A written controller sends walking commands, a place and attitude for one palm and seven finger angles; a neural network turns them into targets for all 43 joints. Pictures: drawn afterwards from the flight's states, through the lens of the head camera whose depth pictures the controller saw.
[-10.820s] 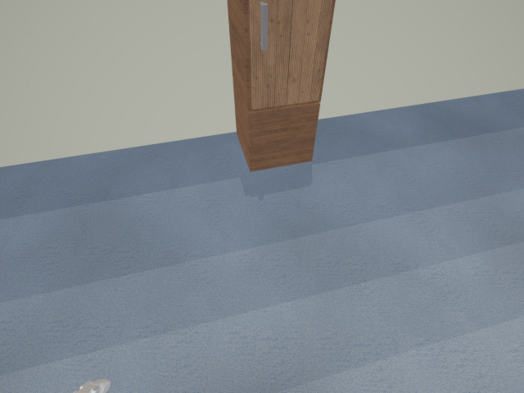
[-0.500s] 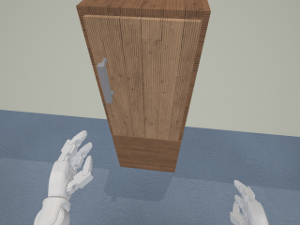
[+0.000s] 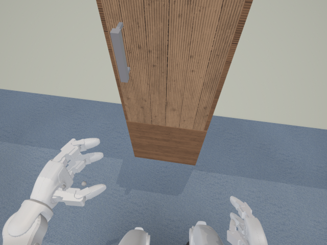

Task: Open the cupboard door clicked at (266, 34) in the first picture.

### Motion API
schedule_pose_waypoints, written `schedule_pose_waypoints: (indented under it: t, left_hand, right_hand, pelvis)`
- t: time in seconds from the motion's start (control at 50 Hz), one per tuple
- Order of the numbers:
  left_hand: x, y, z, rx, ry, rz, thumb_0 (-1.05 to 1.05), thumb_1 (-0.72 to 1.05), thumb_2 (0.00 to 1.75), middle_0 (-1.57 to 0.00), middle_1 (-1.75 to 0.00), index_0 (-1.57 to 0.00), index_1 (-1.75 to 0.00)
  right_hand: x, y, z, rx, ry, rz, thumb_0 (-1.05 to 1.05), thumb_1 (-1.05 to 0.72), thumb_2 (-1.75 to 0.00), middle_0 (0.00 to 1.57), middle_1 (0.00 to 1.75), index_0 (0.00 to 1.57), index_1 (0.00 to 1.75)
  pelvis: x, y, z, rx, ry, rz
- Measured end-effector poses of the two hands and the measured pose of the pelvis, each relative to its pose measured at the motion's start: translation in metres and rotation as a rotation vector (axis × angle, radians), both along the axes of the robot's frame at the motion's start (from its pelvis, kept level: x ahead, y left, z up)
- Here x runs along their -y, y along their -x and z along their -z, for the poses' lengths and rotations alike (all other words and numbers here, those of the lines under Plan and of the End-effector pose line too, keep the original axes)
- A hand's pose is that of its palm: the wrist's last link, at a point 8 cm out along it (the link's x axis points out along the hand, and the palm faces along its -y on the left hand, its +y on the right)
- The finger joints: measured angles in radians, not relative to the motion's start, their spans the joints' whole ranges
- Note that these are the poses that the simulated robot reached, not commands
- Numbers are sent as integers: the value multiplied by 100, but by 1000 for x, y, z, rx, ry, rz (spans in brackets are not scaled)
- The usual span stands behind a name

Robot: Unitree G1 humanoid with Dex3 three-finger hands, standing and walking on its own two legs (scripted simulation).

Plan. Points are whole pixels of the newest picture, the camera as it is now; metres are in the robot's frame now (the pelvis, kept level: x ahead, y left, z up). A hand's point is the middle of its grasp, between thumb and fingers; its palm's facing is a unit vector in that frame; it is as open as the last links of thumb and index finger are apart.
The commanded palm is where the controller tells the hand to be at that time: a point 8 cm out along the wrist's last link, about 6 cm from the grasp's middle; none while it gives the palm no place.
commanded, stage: raise the hand with hooked fingers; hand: left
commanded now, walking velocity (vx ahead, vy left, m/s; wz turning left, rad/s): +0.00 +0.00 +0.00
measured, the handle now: (122, 54) +0.60 +0.15 +0.11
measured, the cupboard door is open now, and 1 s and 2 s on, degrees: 0 0 0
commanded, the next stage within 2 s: move the hooked fingers beside the handle in 1.32 s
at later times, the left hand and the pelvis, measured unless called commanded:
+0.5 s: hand (44, 156) +0.27 +0.25 +0.12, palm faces -0.03 -1.00 -0.07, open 13.5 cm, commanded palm +0.25 +0.30 +0.11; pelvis +0.01 +0.00 +0.03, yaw +0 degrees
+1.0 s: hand (43, 134) +0.31 +0.26 +0.13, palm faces -0.10 -0.99 -0.02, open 14.0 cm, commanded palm +0.29 +0.31 +0.13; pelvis +0.02 +0.00 +0.04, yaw -1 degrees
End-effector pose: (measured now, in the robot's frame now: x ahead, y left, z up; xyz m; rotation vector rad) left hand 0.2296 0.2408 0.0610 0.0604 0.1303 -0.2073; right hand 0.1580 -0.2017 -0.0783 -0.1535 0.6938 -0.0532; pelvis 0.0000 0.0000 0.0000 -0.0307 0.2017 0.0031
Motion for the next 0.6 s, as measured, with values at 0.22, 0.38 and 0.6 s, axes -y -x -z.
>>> schedule_pose_waypoints:
  t: [0.22, 0.38, 0.6]
  left_hand:
    - [-42, 14, -29, 130, -36, -195, 0, -6, 49, -27, -93, -26, -92]
    - [-46, -6, -25, 71, -6, -107, -1, -25, 41, -28, -105, -28, -104]
    - [-72, -30, -52, 76, -5, -164, -1, -45, 32, -30, -117, -29, -117]
  right_hand:
    - [50, 22, -26, -16, 156, 38, 1, -90, -90, 20, 30, 20, 30]
    - [56, -7, -51, 95, 191, 47, 1, -90, -90, 20, 30, 20, 30]
    - [31, -29, -55, 114, 115, -20, 1, -90, -90, 20, 30, 20, 30]
  pelvis:
    - [-2, -3, -13, 21, -1, -8]
    - [0, -7, -19, 49, 5, -6]
    - [2, -16, -30, 67, 6, -10]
